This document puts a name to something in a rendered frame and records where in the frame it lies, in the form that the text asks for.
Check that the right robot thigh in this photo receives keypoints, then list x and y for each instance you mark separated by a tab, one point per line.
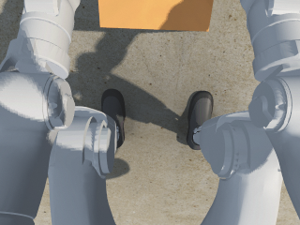
250	181

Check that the robot left forearm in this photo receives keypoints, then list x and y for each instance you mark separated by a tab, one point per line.
43	39

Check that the robot right foot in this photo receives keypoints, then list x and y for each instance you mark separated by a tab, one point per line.
200	110

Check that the robot right forearm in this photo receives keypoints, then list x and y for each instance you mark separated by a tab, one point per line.
274	29

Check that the carton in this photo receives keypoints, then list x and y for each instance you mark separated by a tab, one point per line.
176	15

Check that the right robot upper arm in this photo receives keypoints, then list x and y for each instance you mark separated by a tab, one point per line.
275	109

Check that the left robot upper arm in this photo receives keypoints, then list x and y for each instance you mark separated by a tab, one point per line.
33	108

